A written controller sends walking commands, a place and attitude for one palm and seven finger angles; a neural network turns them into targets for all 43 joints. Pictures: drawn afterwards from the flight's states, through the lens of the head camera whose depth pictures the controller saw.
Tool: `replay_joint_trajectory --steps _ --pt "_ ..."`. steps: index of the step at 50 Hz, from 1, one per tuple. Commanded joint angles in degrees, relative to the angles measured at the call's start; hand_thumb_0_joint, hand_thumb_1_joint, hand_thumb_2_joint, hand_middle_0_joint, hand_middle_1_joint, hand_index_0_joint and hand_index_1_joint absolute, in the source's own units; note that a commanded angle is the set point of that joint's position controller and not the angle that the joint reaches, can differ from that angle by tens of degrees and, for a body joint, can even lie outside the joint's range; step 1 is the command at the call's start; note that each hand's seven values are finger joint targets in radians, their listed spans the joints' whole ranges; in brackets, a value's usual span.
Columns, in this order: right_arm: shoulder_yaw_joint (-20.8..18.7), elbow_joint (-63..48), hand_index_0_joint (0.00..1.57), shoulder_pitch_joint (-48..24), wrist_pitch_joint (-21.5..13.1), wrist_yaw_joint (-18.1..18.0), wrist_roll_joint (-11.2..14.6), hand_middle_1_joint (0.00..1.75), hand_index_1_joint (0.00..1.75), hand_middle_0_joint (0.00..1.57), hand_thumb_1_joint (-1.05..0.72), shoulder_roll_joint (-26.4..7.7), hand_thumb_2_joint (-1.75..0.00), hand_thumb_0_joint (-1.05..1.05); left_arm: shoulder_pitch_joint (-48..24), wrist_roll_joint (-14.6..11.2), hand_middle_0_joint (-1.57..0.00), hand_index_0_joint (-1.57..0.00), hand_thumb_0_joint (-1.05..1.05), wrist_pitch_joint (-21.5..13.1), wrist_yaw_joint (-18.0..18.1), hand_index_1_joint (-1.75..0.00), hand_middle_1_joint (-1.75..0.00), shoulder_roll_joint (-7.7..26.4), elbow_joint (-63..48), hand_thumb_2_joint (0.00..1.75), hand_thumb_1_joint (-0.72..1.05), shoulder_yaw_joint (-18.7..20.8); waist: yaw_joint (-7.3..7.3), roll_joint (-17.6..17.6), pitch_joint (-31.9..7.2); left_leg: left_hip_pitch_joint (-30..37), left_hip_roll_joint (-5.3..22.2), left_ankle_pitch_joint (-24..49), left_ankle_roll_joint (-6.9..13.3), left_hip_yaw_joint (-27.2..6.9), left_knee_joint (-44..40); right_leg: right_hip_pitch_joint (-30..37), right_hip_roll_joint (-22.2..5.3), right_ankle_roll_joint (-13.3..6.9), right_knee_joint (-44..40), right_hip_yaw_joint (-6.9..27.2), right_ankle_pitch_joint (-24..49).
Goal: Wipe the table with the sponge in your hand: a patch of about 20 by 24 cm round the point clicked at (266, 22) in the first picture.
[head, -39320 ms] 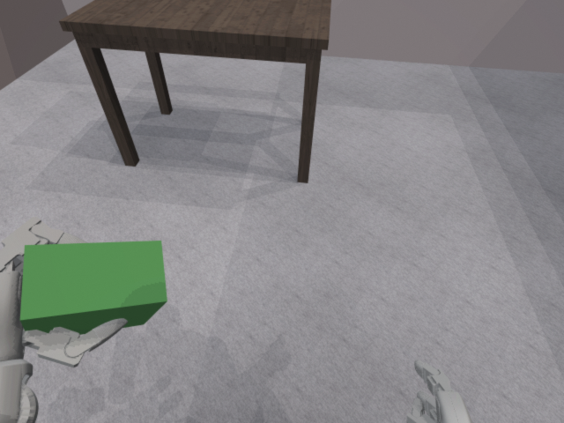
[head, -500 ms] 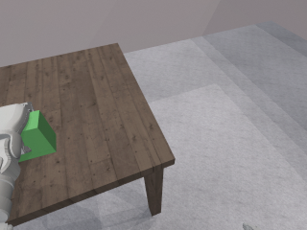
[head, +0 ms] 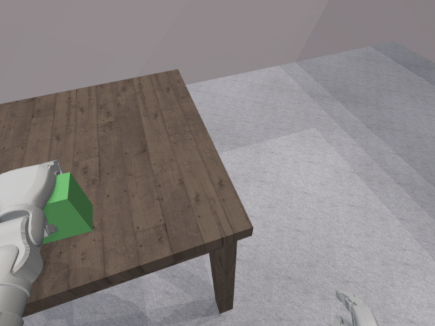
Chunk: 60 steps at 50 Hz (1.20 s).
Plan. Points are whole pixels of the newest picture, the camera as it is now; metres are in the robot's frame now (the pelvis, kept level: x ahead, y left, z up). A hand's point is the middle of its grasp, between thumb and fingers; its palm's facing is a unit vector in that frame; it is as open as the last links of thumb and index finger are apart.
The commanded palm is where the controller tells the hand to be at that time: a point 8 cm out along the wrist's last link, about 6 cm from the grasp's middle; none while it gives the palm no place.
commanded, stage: wipe back along the first lane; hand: left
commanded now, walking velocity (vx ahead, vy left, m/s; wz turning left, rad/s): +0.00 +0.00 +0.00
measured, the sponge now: (52, 216) +0.27 +0.38 +0.03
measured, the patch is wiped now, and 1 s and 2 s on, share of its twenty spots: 1.00 1.00 1.00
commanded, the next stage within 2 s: lift the sponge slowly off the table in 0.70 s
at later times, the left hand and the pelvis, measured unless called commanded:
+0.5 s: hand (43, 226) +0.23 +0.34 +0.07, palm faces +0.00 +0.02 -1.00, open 10.2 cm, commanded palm +0.19 +0.33 +0.10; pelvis +0.01 -0.01 +0.00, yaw +0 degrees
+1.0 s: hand (41, 243) +0.20 +0.33 +0.07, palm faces +0.00 -0.01 -1.00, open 10.2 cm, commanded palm +0.17 +0.33 +0.11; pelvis +0.01 -0.01 +0.00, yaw -1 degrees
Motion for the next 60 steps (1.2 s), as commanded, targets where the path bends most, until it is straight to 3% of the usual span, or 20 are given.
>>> replay_joint_trajectory --steps 1,4,10,14,16,19,21,29,37,39,41,45,47,49,51,53,54,56,58,60 --pt "-2.7 -7.6 0.20 -6.5 -2.4 -0.8 0.1 0.30 0.30 0.20 -0.90 -8.2 -0.90 0.00 -0.5 -0.4 -1.20 -1.20 0.00 -0.1 -2.4 -1.60 -1.60 8.3 -6.0 1.30 0.10 0.2 0.53 -2.2 -7.3 0.3 1.0 21.0 -2.6 -1.6 -4.0 8.4 2.1 -4.1 -0.7 -0.9 13.2" --pt "-2.7 -8.4 0.20 -7.4 -2.6 -0.8 0.0 0.30 0.30 0.20 -0.90 -8.2 -0.90 0.00 2.3 -1.1 -1.20 -1.20 0.00 0.2 -2.4 -1.60 -1.60 9.7 -9.1 1.30 0.10 2.7 1.47 -2.1 -8.6 0.6 1.0 22.8 -2.6 -2.0 -4.2 10.5 1.9 -4.3 -0.6 -0.1 14.8" --pt "-2.8 -8.0 0.20 -7.9 -3.1 -0.4 -0.1 0.30 0.30 0.20 -0.90 -7.6 -0.90 0.00 10.2 -2.2 -1.20 -1.20 0.00 1.4 -1.8 -1.60 -1.60 6.1 -14.2 1.30 0.10 1.3 1.51 -2.5 -9.2 2.9 1.3 28.8 -2.9 -2.0 -3.1 11.1 1.9 -3.7 0.0 -0.4 18.6" --pt "-2.8 -8.5 0.20 -9.5 -3.1 -0.4 -0.1 0.30 0.30 0.20 -0.90 -7.7 -0.90 0.00 11.6 -2.7 -1.20 -1.20 0.00 2.5 -1.6 -1.60 -1.60 6.9 -18.5 1.30 0.10 2.7 1.79 -2.7 -8.2 2.5 1.3 27.3 -2.7 -2.1 -3.6 11.7 2.0 -3.9 -0.4 0.3 19.0" --pt "-2.7 -7.6 0.20 -9.2 -3.0 -0.7 -0.2 0.30 0.30 0.20 -0.90 -7.5 -0.90 0.00 12.7 -2.8 -1.20 -1.20 0.00 3.2 -1.4 -1.60 -1.60 5.6 -17.8 1.30 0.10 1.5 1.52 -3.7 -6.6 2.4 1.2 25.9 -2.9 -1.7 -3.9 10.8 2.0 -3.6 -0.6 -0.5 17.7" --pt "-2.6 -8.6 0.20 -10.6 -3.1 -0.7 -0.2 0.30 0.30 0.20 -0.90 -7.3 -0.90 0.00 14.6 -3.1 -1.20 -1.20 0.00 3.6 -1.4 -1.60 -1.60 4.7 -21.6 1.30 0.10 1.4 2.10 -2.6 -7.9 3.3 1.1 26.0 -2.7 -2.0 -4.2 12.0 2.0 -3.8 -0.8 0.3 17.9" --pt "-2.5 -7.7 0.20 -9.9 -3.2 -0.8 -0.2 0.30 0.30 0.20 -0.90 -7.3 -0.90 0.00 17.5 -3.3 -1.20 -1.20 0.00 3.9 -1.2 -1.60 -1.60 5.2 -20.1 1.30 0.10 2.1 1.98 -4.7 -6.5 2.8 1.0 25.5 -2.5 -1.7 -3.9 11.9 2.0 -3.5 -0.6 -0.2 18.5" --pt "-2.2 -8.5 0.20 -12.1 -3.1 -1.0 -0.3 0.30 0.30 0.20 -0.90 -7.0 -0.90 0.00 18.6 -3.5 -1.20 -1.20 0.00 5.2 -1.2 -1.60 -1.60 4.0 -25.1 1.30 0.10 1.4 2.26 -2.5 -5.7 3.3 0.9 23.2 -2.4 -1.8 -4.8 11.9 2.2 -3.9 -1.4 1.2 17.2" --pt "-2.4 -8.4 0.20 -11.9 -3.6 -0.6 -0.5 0.30 0.30 0.20 -0.90 -6.5 -0.90 0.00 28.9 -5.0 -1.20 -1.20 0.00 4.7 -0.2 -1.60 -1.60 3.7 -28.8 1.30 0.10 3.3 3.17 -4.0 -5.3 3.5 1.2 24.3 -2.5 -1.7 -4.4 12.9 2.1 -3.4 -0.8 0.9 19.4" --pt "-2.3 -8.3 0.20 -12.9 -3.2 -0.8 -0.5 0.30 0.30 0.20 -0.90 -6.8 -0.90 0.00 26.6 -5.0 -1.20 -1.20 0.00 5.1 0.1 -1.60 -1.60 5.2 -29.4 1.30 0.10 4.7 3.09 -3.0 -4.5 3.0 1.0 22.0 -2.4 -1.7 -4.9 12.7 2.2 -3.8 -1.3 2.3 18.1" --pt "-2.4 -7.7 0.20 -12.5 -3.1 -1.2 -0.6 0.30 0.30 0.20 -0.90 -6.8 -0.90 0.00 24.5 -4.4 -1.20 -1.20 0.00 5.4 0.5 -1.60 -1.60 5.6 -28.0 1.30 0.10 4.8 2.90 -4.3 -4.0 2.9 1.0 21.4 -2.2 -1.5 -4.8 12.1 2.1 -3.6 -1.4 1.5 16.8" --pt "-2.1 -7.6 0.20 -13.4 -2.9 -1.7 -0.7 0.30 0.30 0.20 -0.90 -6.7 -0.90 0.00 20.9 -3.6 -1.20 -1.20 0.00 6.0 0.5 -1.60 -1.60 8.0 -29.4 1.30 0.10 5.6 3.10 -1.9 -4.7 3.8 0.6 20.4 -1.9 -1.3 -5.2 12.9 1.9 -3.7 -1.8 1.8 15.7" --pt "-2.1 -7.5 0.20 -13.3 -3.0 -1.8 -0.8 0.30 0.30 0.20 -0.90 -6.6 -0.90 0.00 22.8 -3.9 -1.20 -1.20 0.00 5.7 0.1 -1.60 -1.60 7.9 -29.1 1.30 0.10 5.7 3.38 -2.5 -4.6 4.1 0.5 21.0 -1.9 -1.4 -5.2 13.5 2.0 -3.6 -1.9 1.7 16.4" --pt "-2.0 -7.9 0.20 -14.5 -2.6 -1.9 -0.9 0.30 0.30 0.20 -0.90 -6.7 -0.90 0.00 21.0 -3.6 -1.20 -1.20 0.00 5.6 -0.2 -1.60 -1.60 9.8 -31.3 1.30 0.10 7.0 3.58 -0.1 -5.7 4.8 0.3 21.3 -1.9 -1.6 -5.4 14.2 2.1 -4.0 -2.1 3.0 16.8" --pt "-1.9 -7.7 0.20 -14.0 -2.6 -1.9 -0.9 0.30 0.30 0.20 -0.90 -6.4 -0.90 0.00 20.9 -3.7 -1.20 -1.20 0.00 5.6 -0.4 -1.60 -1.60 8.7 -31.2 1.30 0.10 6.0 3.22 -0.9 -4.6 4.6 0.5 21.8 -1.9 -1.6 -5.5 13.6 2.1 -3.8 -2.2 1.7 15.9" --pt "-2.1 -8.0 0.20 -14.0 -2.7 -2.0 -1.0 0.30 0.30 0.20 -0.90 -6.6 -0.90 0.00 21.1 -3.8 -1.20 -1.20 0.00 5.3 -0.4 -1.60 -1.60 10.3 -32.9 1.30 0.10 7.4 3.73 -0.4 -5.7 5.3 0.5 22.5 -1.8 -1.7 -5.6 14.3 2.1 -3.8 -2.2 1.6 16.4" --pt "-1.8 -8.5 0.20 -15.0 -2.6 -2.0 -1.0 0.30 0.30 0.20 -0.90 -6.7 -0.90 0.00 19.0 -3.5 -1.20 -1.20 0.00 5.4 -0.5 -1.60 -1.60 10.6 -34.5 1.30 0.10 7.3 3.51 1.9 -6.0 5.7 0.4 22.3 -1.9 -1.8 -5.9 14.4 2.4 -4.1 -2.5 2.8 16.1" --pt "-1.9 -8.1 0.20 -14.4 -2.7 -2.1 -1.1 0.30 0.30 0.20 -0.90 -6.3 -0.90 0.00 20.0 -3.7 -1.20 -1.20 0.00 5.4 -0.5 -1.60 -1.60 9.5 -34.0 1.30 0.10 6.7 3.36 0.1 -5.2 5.6 0.5 21.9 -1.8 -1.7 -6.0 14.1 2.3 -3.8 -2.6 1.4 15.1" --pt "-1.9 -8.0 0.20 -14.3 -2.5 -2.4 -1.2 0.30 0.30 0.20 -0.90 -6.6 -0.90 0.00 17.8 -3.6 -1.20 -1.20 0.00 5.3 -0.6 -1.60 -1.60 10.8 -34.0 1.30 0.10 7.2 3.22 -0.8 -4.8 5.8 0.5 20.8 -1.6 -1.5 -6.1 13.9 2.2 -3.8 -3.2 1.7 14.7" --pt "-1.7 -8.4 0.20 -15.1 -2.7 -2.5 -1.1 0.30 0.30 0.20 -0.90 -6.4 -0.90 0.00 14.2 -2.7 -1.20 -1.20 0.00 5.4 -0.5 -1.60 -1.60 11.7 -36.6 1.30 0.10 7.2 3.17 1.9 -6.0 6.4 0.4 21.0 -1.8 -1.7 -6.4 14.0 2.3 -4.0 -3.1 1.6 13.4"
